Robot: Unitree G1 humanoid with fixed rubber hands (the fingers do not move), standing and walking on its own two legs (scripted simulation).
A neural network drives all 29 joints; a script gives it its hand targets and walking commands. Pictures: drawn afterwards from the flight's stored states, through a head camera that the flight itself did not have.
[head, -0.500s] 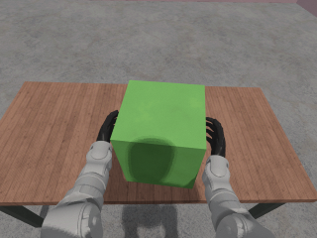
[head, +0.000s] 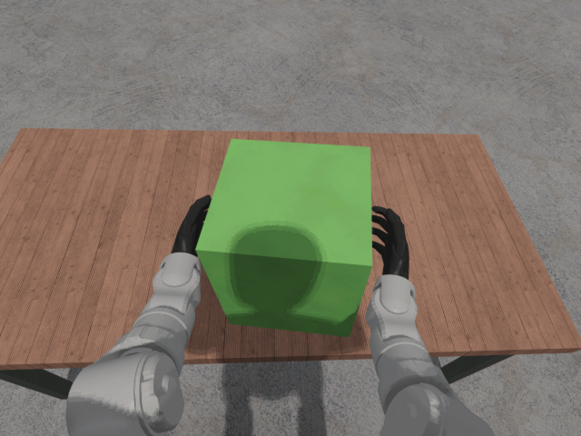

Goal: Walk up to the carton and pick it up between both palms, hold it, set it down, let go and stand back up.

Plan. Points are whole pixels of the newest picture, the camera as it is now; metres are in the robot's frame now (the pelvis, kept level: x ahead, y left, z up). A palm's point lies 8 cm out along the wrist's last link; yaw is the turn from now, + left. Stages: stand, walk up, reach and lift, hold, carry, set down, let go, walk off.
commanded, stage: set down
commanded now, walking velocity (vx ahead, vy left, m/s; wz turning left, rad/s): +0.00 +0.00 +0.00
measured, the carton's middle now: (293, 243) +0.43 -0.01 -0.03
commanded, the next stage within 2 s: none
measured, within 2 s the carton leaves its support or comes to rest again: rests again in 1.30 s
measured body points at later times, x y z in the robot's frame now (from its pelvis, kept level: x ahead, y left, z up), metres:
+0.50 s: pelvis +0.00 +0.00 -0.01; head +0.12 +0.01 +0.42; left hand +0.42 +0.14 -0.04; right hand +0.37 -0.16 -0.05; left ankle -0.02 +0.11 -0.74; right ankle +0.01 -0.12 -0.74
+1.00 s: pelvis -0.03 +0.02 -0.05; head +0.08 +0.03 +0.39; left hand +0.41 +0.15 -0.05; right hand +0.36 -0.15 -0.06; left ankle -0.02 +0.11 -0.74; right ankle +0.00 -0.12 -0.74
